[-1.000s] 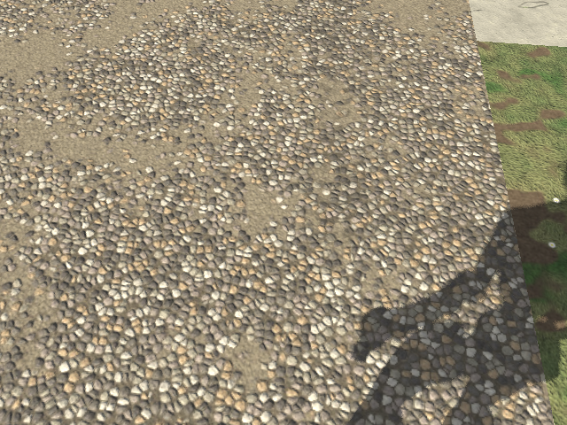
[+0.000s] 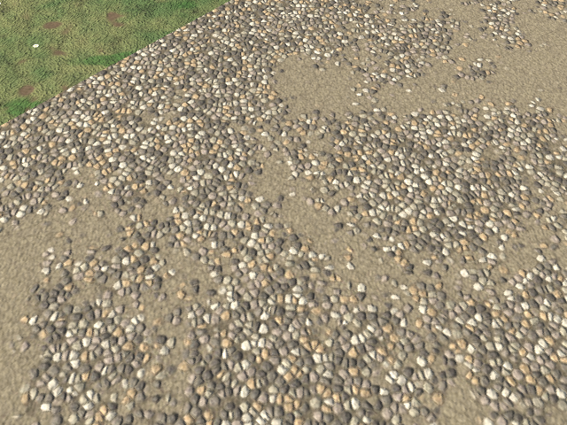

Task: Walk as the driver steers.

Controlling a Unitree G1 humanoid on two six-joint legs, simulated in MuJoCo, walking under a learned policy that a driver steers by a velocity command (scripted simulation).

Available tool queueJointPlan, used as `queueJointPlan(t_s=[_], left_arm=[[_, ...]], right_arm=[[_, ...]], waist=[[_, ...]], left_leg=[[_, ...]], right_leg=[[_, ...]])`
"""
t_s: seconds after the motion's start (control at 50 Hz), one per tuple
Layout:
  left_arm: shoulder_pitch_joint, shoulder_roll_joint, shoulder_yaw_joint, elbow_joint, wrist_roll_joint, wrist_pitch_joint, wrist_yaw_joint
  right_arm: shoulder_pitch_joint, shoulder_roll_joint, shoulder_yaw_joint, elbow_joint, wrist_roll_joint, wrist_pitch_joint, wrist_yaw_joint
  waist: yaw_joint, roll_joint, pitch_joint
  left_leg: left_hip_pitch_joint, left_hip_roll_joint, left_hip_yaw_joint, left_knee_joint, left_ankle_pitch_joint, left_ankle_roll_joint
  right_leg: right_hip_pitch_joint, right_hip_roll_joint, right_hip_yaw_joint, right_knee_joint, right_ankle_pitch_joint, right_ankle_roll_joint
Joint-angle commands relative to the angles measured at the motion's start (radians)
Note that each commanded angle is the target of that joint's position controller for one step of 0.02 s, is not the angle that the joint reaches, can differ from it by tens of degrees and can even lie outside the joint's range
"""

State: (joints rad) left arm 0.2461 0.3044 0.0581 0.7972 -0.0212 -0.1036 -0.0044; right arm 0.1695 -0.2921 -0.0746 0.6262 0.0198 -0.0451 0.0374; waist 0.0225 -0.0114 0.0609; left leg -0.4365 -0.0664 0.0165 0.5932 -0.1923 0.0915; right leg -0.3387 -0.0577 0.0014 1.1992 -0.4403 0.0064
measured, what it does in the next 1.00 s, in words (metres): walks ahead: right foot, then left foot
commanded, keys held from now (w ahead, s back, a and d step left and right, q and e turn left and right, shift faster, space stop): w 1.00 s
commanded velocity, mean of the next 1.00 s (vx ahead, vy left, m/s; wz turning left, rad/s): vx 0.50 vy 0.00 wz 0.13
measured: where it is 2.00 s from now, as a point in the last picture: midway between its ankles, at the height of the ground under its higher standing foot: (276, 193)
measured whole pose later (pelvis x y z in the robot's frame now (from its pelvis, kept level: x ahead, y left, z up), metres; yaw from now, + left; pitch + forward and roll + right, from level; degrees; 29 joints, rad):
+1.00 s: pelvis +0.56 +0.03 +0.00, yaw +5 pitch +3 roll -1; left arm 0.37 0.31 0.05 0.87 -0.01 -0.05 0.00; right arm 0.06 -0.26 -0.04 0.68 0.00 -0.09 0.03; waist 0.06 -0.01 0.02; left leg -0.48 0.01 0.02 0.56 -0.13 0.06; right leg -0.13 -0.01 0.02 0.75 -0.46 -0.01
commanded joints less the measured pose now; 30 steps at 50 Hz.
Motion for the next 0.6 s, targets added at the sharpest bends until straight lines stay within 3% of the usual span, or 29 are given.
queueJointPlan(t_s=[0.02, 0.08, 0.14, 0.2, 0.3, 0.36, 0.4, 0.42, 0.44, 0.46, 0.48, 0.5, 0.52, 0.54, 0.56, 0.6], left_arm=[[-0.033, 0.131, 0.026, -0.102, 0.02, -0.034, 0.002], [-0.009, 0.096, 0.022, -0.089, 0.031, 0.001, 0.0], [-0.101, 0.062, 0.009, -0.114, 0.034, 0.01, 0.002], [-0.198, 0.042, 0.0, -0.133, 0.026, 0.005, -0.008], [-0.327, 0.046, -0.003, -0.179, 0.013, -0.009, -0.034], [-0.319, 0.058, 0.001, -0.192, 0.014, -0.017, -0.049], [-0.218, 0.086, 0.016, -0.171, 0.017, -0.02, -0.045], [-0.084, 0.121, 0.034, -0.136, 0.021, -0.021, -0.038], [0.099, 0.18, 0.048, -0.109, 0.034, -0.02, -0.03], [0.189, 0.243, 0.068, -0.077, 0.034, -0.013, -0.032], [0.207, 0.15, 0.045, -0.07, 0.008, -0.007, -0.033], [0.132, 0.117, 0.032, -0.08, 0.007, -0.001, -0.026], [0.064, 0.103, 0.025, -0.092, 0.017, 0.006, -0.022], [0.021, 0.086, 0.018, -0.094, 0.024, 0.007, -0.024], [0.001, 0.072, 0.011, -0.097, 0.033, 0.002, -0.025], [-0.005, 0.071, 0.012, -0.088, 0.026, -0.006, -0.028]], right_arm=[[0.068, -0.101, -0.027, -0.052, -0.015, -0.02, -0.01], [0.06, -0.104, -0.022, -0.03, -0.018, -0.032, -0.019], [0.108, -0.124, -0.024, 0.01, -0.015, -0.037, -0.035], [0.15, -0.127, -0.021, 0.042, -0.01, -0.034, -0.041], [0.235, -0.142, -0.022, 0.099, -0.003, -0.027, -0.042], [0.249, -0.149, -0.025, 0.12, -0.004, -0.012, -0.048], [0.221, -0.164, -0.028, 0.12, -0.003, -0.004, -0.051], [0.202, -0.153, -0.021, 0.115, -0.007, -0.002, -0.051], [0.192, -0.115, -0.003, 0.091, -0.024, -0.004, -0.052], [0.347, -0.016, 0.025, 0.093, -0.01, -0.022, -0.044], [0.301, -0.089, 0.016, 0.105, -0.001, -0.036, -0.039], [0.187, -0.141, 0.0, 0.074, 0.018, -0.044, -0.035], [0.116, -0.133, 0.005, 0.055, 0.012, -0.048, -0.036], [0.083, -0.121, 0.002, 0.047, -0.004, -0.048, -0.037], [0.103, -0.111, -0.001, 0.051, -0.01, -0.043, -0.037], [0.148, -0.074, 0.005, 0.069, -0.008, -0.027, -0.039]], waist=[[-0.023, 0.047, -0.152], [0.005, 0.052, -0.124], [-0.025, 0.056, -0.078], [-0.069, 0.069, -0.056], [-0.123, 0.074, -0.001], [-0.106, 0.095, -0.006], [-0.043, 0.118, -0.067], [0.027, 0.106, -0.16], [0.099, 0.035, -0.311], [0.051, -0.253, -0.464], [0.09, -0.215, -0.452], [0.091, -0.133, -0.276], [0.064, -0.042, -0.186], [0.034, -0.013, -0.11], [-0.001, -0.039, -0.098], [-0.031, -0.068, -0.098]], left_leg=[[0.385, 0.277, -0.424, -0.32, 0.162, 0.205], [0.253, 0.246, -0.321, -0.37, 0.32, 0.209], [0.237, 0.214, -0.236, -0.395, 0.361, 0.183], [0.253, 0.184, -0.185, -0.394, 0.283, 0.137], [0.386, 0.248, -0.236, -0.353, 0.222, 0.131], [0.486, 0.289, -0.264, -0.289, 0.333, 0.11], [0.492, 0.265, -0.24, -0.18, 0.606, 0.083], [0.448, 0.215, -0.198, -0.028, 0.718, 0.057], [0.263, 0.159, -0.161, 0.245, 0.516, 0.023], [-0.137, -0.015, -0.105, 0.634, -0.165, -0.06], [-0.274, -0.002, -0.201, 0.745, -0.369, -0.06], [-0.345, 0.054, -0.178, 0.767, -0.299, -0.058], [-0.323, 0.105, -0.135, 0.721, -0.214, -0.057], [-0.297, 0.135, -0.115, 0.65, -0.168, -0.062], [-0.236, 0.163, -0.117, 0.603, -0.134, -0.064], [-0.178, 0.176, -0.1, 0.535, -0.118, -0.078]], right_leg=[[-0.352, -0.08, 0.081, -0.018, 0.12, -0.011], [-0.279, -0.081, 0.05, -0.111, 0.183, 0.024], [-0.319, -0.073, 0.038, -0.278, 0.356, 0.047], [-0.289, -0.042, 0.026, -0.482, 0.542, 0.039], [-0.328, -0.007, 0.023, -0.642, 0.549, 0.001], [-0.32, 0.012, 0.014, -0.693, 0.428, -0.04], [-0.148, 0.062, -0.032, -0.719, 0.367, -0.077], [0.056, 0.068, -0.042, -0.727, 0.422, -0.111], [0.367, -0.089, 0.123, -0.678, 0.504, -0.183], [0.749, -0.323, 0.581, -0.743, 0.313, -0.353], [0.755, -0.334, 0.736, -0.859, 0.136, -0.342], [0.621, -0.3, 0.591, -0.885, 0.105, -0.293], [0.47, -0.261, 0.476, -0.905, 0.175, -0.264], [0.341, -0.222, 0.4, -0.937, 0.272, -0.257], [0.266, -0.194, 0.349, -0.962, 0.338, -0.25], [0.2, -0.167, 0.278, -1.007, 0.41, -0.259]])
